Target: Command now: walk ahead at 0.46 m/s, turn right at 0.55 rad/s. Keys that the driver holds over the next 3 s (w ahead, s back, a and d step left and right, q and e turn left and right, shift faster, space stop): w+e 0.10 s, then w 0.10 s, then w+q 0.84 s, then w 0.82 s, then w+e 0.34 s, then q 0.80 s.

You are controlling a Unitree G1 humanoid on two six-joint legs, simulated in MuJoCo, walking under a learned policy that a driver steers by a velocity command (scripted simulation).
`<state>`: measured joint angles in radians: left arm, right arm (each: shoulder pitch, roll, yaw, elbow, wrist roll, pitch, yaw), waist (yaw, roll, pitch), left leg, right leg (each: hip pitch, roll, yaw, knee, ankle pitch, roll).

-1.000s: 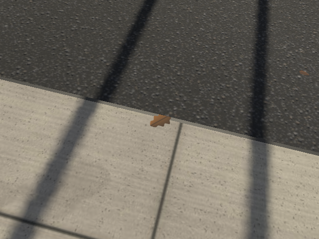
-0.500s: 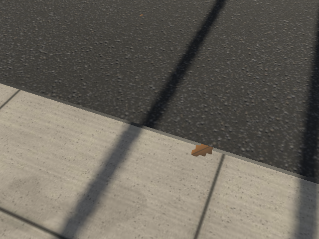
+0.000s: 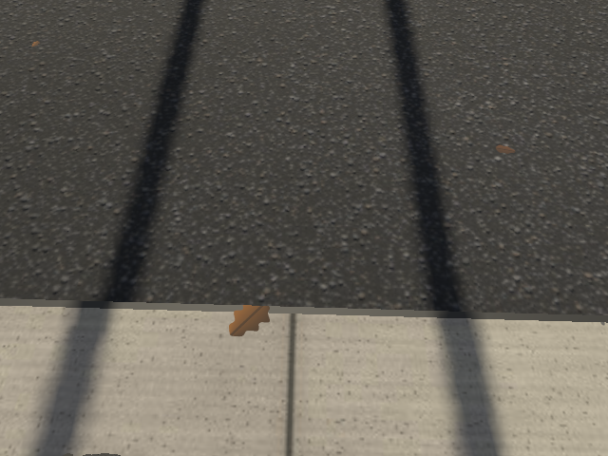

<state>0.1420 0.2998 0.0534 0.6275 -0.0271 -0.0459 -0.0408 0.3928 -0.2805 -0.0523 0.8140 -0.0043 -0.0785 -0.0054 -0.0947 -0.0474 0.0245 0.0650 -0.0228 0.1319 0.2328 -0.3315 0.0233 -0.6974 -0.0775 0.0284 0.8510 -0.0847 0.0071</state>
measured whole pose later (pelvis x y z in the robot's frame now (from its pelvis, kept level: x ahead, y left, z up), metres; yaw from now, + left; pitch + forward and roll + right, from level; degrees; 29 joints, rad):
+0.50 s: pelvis +0.30 -0.06 +0.01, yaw -3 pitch +3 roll -2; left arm 0.42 0.21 -0.02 0.85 0.08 -0.12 -0.04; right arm 0.14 -0.24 0.02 0.76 -0.08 -0.06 0.09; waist 0.06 0.02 -0.01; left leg -0.80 0.11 -0.03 0.81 0.10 0.03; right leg -0.04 0.09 -0.07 0.24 -0.25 -0.08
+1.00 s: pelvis +0.63 -0.01 +0.00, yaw +14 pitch +2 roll +1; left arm 0.12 0.26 -0.05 0.70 0.08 -0.08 -0.02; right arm 0.41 -0.25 -0.02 0.85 -0.08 -0.12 0.08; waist -0.09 -0.02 -0.01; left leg -0.19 -0.14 -0.13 0.44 -0.27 0.08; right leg -0.60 -0.08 0.08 0.78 -0.09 0.03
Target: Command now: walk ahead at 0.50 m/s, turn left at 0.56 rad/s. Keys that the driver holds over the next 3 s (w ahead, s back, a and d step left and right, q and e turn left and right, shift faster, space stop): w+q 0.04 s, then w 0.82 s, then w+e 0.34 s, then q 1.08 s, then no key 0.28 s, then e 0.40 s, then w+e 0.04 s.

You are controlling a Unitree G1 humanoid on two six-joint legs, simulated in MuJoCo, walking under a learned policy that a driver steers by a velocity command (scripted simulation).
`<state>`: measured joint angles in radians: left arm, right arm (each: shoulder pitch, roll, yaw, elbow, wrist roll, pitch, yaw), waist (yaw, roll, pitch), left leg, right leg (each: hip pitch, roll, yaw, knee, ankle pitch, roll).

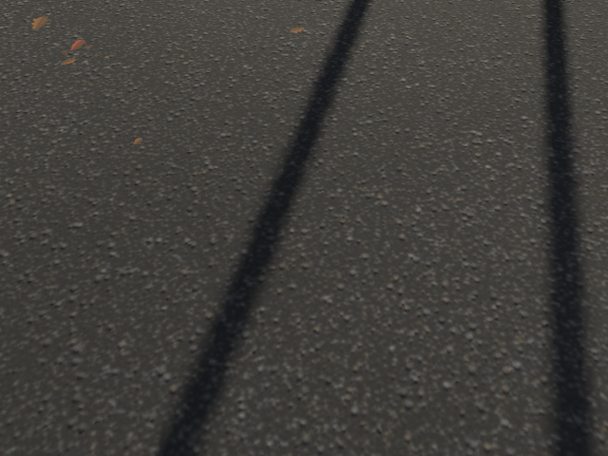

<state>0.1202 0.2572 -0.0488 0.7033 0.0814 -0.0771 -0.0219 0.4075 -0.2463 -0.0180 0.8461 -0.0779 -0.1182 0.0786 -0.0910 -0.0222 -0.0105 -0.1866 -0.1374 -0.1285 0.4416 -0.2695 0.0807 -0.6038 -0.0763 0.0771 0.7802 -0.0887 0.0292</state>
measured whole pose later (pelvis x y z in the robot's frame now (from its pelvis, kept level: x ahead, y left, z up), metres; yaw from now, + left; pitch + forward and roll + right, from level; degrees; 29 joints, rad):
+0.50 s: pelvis +0.28 -0.10 -0.12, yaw +8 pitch +1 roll -1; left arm 0.48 0.19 -0.02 1.02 0.00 -0.08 0.00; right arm 0.17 -0.21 0.00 0.70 0.01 -0.05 -0.03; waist 0.02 0.04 -0.01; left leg -0.94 0.05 -0.03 1.19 0.06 0.00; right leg -0.13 0.06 -0.08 0.41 -0.30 -0.07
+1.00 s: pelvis +0.55 -0.04 -0.11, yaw +5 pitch +2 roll +2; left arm 0.22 0.27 0.07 0.85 -0.01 -0.07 0.01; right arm 0.32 -0.24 -0.07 0.87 0.00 -0.08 0.01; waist -0.02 -0.04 -0.01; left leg -0.13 -0.07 0.05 0.27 -0.18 0.06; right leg -0.73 -0.13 0.07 0.97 -0.10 0.01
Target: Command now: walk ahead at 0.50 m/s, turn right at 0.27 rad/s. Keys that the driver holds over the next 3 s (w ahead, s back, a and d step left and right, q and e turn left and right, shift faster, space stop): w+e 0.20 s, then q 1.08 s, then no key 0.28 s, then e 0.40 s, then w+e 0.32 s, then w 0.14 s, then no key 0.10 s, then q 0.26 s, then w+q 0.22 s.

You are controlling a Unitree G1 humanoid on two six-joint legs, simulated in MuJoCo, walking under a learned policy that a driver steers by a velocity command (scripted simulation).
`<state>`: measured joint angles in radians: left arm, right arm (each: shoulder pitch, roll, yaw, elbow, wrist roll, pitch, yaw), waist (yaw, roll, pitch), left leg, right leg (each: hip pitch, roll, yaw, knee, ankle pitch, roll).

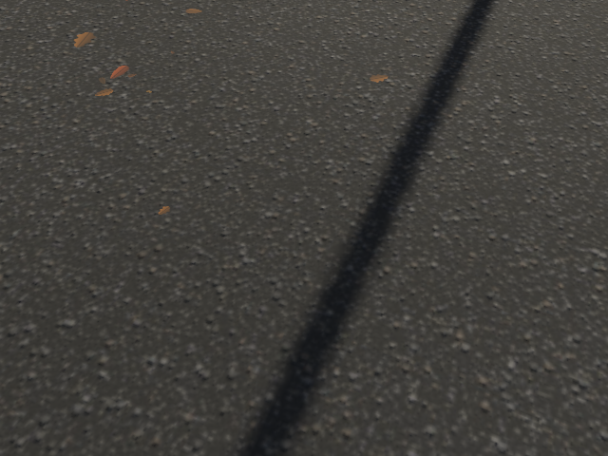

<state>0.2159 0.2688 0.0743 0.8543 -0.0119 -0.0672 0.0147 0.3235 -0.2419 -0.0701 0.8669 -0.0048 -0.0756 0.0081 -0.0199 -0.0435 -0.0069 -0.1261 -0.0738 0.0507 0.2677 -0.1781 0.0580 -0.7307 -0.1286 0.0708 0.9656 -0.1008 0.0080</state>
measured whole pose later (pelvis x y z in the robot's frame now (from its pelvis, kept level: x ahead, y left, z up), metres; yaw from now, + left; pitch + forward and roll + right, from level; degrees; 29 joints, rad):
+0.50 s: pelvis +0.24 -0.10 +0.00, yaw -4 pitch +2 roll +0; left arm 0.18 0.21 0.05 0.84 0.03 -0.07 0.00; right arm 0.17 -0.27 -0.08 0.89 0.02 -0.02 -0.03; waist 0.00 0.04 0.06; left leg -0.62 0.06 -0.07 0.99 -0.26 -0.02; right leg -0.24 0.04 -0.11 0.34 -0.15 -0.09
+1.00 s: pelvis +0.32 -0.06 +0.00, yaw +12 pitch +3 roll -2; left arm 0.03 0.29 0.09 0.82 0.00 0.01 0.04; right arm 0.15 -0.28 -0.09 0.76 0.01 0.02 -0.03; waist -0.02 -0.02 0.07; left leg -0.34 -0.05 -0.06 0.44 -0.15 0.06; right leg -0.52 0.00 0.05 1.02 -0.44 0.07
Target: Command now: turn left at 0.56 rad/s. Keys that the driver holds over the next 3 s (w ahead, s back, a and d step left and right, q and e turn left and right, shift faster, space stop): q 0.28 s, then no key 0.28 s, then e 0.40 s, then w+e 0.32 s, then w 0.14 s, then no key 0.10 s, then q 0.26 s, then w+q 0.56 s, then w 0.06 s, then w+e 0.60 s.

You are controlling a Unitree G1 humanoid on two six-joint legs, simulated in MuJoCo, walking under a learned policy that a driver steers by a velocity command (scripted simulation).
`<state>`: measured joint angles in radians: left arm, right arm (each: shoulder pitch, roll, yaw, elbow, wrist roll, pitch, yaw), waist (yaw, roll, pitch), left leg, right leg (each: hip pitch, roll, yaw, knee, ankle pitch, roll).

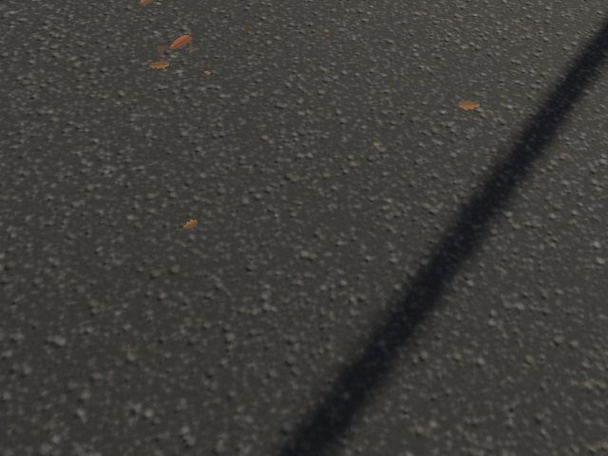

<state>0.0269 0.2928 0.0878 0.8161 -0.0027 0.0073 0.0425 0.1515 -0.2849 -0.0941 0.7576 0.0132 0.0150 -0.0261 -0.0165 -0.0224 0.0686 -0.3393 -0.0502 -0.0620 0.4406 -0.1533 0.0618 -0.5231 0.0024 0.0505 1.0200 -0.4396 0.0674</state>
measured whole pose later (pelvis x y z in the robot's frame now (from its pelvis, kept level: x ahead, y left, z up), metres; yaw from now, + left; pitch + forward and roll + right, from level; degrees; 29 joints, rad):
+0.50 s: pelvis +0.01 -0.04 +0.00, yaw +15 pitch +1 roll +1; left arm 0.17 0.24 0.05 0.83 0.01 0.00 0.03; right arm 0.16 -0.33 -0.10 0.74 0.02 0.05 -0.05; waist 0.02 0.04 0.06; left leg -0.45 -0.05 -0.12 0.99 -0.41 -0.08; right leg -0.21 -0.02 -0.01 0.42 -0.22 -0.02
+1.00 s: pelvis +0.00 -0.05 -0.02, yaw +5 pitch +0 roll +1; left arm 0.17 0.32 0.08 0.80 -0.02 0.05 -0.02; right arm 0.11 -0.30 -0.08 0.78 0.02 0.02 -0.05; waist 0.01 0.03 0.06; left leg -0.22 0.09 0.11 0.57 -0.34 -0.05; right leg -0.31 -0.02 -0.06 0.66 -0.34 0.00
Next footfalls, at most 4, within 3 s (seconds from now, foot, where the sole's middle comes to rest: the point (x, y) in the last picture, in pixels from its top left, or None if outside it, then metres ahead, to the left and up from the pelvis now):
0.26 right None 0.08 -0.14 -0.78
0.62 left None -0.01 0.11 -0.78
1.00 right None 0.05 -0.14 -0.78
1.56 left None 0.37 0.05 -0.78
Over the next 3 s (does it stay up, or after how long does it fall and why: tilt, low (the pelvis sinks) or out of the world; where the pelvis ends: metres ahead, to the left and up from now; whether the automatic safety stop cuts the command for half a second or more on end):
stays up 0.80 0.07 -0.03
